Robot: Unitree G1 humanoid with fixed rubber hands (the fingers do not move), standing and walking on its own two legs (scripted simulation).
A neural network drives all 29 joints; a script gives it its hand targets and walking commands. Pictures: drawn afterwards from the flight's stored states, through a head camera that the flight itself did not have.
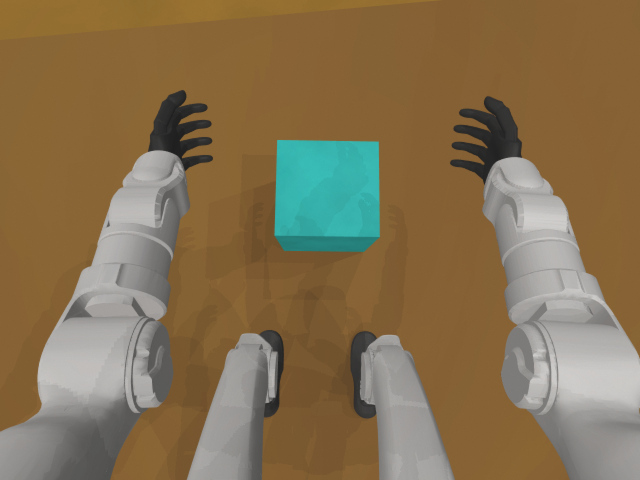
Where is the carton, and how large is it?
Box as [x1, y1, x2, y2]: [274, 140, 379, 251]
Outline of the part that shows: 277,140 274,235 283,249 363,251 379,236 378,142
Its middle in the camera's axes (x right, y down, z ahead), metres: +0.01 -0.09 +0.91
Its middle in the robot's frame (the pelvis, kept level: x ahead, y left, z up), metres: +0.54 -0.01 -0.53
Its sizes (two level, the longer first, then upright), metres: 0.210 0.200 0.250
